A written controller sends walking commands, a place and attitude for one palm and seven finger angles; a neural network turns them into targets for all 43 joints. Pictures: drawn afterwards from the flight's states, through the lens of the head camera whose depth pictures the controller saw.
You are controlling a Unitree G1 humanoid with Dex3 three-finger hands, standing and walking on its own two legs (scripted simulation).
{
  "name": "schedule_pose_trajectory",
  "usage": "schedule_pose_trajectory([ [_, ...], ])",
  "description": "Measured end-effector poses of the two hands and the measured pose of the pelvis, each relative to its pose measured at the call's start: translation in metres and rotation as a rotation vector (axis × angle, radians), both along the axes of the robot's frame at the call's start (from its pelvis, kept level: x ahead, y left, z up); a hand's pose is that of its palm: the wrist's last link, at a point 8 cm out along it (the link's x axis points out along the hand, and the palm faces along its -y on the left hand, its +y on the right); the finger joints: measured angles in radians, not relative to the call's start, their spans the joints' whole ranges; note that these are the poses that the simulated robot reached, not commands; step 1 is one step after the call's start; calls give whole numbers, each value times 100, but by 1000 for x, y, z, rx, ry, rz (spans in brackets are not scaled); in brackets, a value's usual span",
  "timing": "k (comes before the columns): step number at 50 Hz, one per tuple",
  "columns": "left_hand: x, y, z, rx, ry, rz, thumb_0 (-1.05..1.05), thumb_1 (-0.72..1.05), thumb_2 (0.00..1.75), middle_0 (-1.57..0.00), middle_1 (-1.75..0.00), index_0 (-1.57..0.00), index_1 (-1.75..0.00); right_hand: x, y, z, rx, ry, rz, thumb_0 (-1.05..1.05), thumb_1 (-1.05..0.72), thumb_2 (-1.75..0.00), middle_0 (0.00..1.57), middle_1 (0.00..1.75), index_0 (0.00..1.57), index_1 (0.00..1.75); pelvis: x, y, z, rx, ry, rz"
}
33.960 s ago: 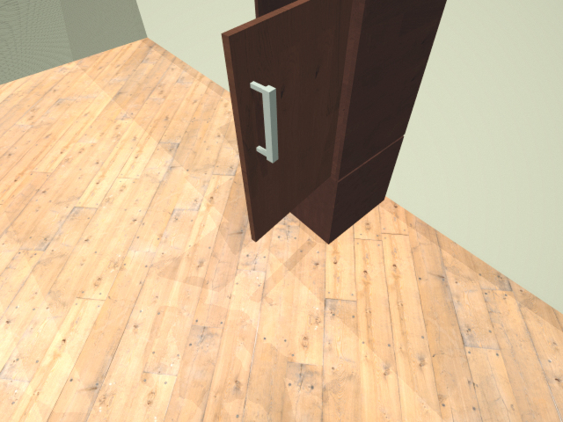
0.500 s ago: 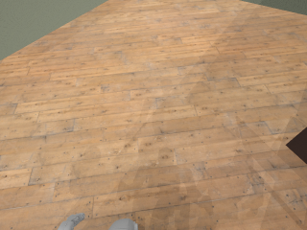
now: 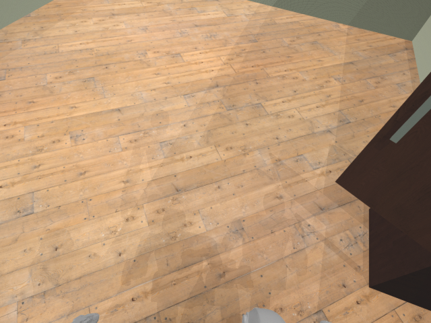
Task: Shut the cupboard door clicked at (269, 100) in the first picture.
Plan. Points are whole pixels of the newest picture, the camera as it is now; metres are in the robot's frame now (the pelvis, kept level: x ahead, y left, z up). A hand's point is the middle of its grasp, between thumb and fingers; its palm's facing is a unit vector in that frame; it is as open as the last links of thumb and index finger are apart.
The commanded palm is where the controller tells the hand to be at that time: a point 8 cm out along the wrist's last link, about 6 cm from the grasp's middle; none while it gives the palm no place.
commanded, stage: turn to face it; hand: left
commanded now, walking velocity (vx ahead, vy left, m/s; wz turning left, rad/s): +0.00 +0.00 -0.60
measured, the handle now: (419, 113) +0.61 -0.46 +0.06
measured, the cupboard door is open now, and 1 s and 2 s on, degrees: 64 64 64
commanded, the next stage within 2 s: take the last steps up to it in 1.10 s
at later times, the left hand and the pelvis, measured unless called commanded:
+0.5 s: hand (152, 320) +0.14 +0.13 -0.17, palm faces -0.25 -0.94 -0.23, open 7.4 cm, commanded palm none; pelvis +0.01 -0.04 -0.01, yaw -16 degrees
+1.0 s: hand (175, 275) +0.23 +0.10 -0.16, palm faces -0.54 -0.81 -0.25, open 7.4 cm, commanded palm none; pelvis +0.02 -0.02 -0.01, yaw -34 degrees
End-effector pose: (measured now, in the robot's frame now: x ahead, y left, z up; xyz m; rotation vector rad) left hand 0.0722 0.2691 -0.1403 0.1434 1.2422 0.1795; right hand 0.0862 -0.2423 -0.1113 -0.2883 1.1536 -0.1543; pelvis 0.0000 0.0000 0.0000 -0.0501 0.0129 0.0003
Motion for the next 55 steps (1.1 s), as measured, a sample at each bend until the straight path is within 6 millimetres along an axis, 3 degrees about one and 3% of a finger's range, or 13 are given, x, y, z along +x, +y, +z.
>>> schedule_pose_trajectory([
  [4, 27, -11, 7, 20, -19, -73, 1, 91, 90, -19, -30, -20, -30, -30, -14, -9, 20, 37, -85, 0, -90, -90, 20, 30, 20, 30, 0, -7, -1, 6, -2, -53],
  [10, 69, -49, 10, 66, -94, -202, 1, 91, 90, -19, -30, -20, -30, -72, -50, -41, 63, 87, -213, 1, -90, -90, 20, 30, 20, 30, 3, -33, -19, 46, -2, -132],
  [13, 75, -68, 13, 78, -103, -240, 1, 91, 90, -20, -30, -20, -30, -83, -66, -50, 61, 120, -263, 1, -90, -90, 20, 30, 20, 30, 2, -38, -20, 37, -4, -162],
  [18, 70, -86, 17, 68, -54, -278, 1, 91, 90, -20, -30, -20, -30, -79, -74, -35, 58, 86, -304, 1, -91, -90, 19, 30, 20, 30, 4, -43, -8, 56, 3, -217],
  [23, 71, -91, 10, 33, -16, -314, 1, 91, 90, -20, -30, -21, -30, -66, -73, -22, 45, 32, -327, 1, -91, -90, 19, 30, 20, 30, 8, -40, -4, 55, 10, -266],
  [30, 86, -72, -15, -3, 25, -351, 1, 90, 90, -20, -30, -21, -30, -45, -54, -11, -7, -54, -365, 1, -91, -90, 20, 30, 20, 30, 22, -18, -14, 31, 17, -351],
  [34, 105, -62, -18, -6, 40, -396, 1, 91, 90, -20, -30, -21, -30, -54, -38, -1, -26, -59, -383, 0, -90, -90, 20, 30, 20, 30, 25, -8, -11, 24, 2, -413],
  [40, 136, -62, -4, 4, 21, -475, 1, 91, 90, -20, -30, -20, -30, -89, -19, 5, -16, -15, -471, 0, -90, -90, 20, 30, 20, 30, 27, -3, 0, 2, 2, -485],
  [44, 154, -76, 3, 19, 4, -535, 1, 91, 90, -19, -30, -20, -30, -121, -12, -2, 10, 24, -553, 0, -90, -90, 20, 30, 20, 30, 26, -6, 1, 5, 2, -536],
  [51, 176, -138, 12, 35, -65, -674, 1, 91, 90, -19, -30, -20, -30, -190, -9, -31, 86, 101, -702, 0, -90, -90, 20, 30, 20, 30, 15, -27, -9, 30, -11, -609],
  [55, 173, -171, 15, 46, -119, -735, 1, 91, 90, -19, -30, -20, -30, -222, -15, -52, 125, 151, -774, 1, -90, -90, 20, 30, 20, 30, 9, -40, -17, 44, -15, -642],
])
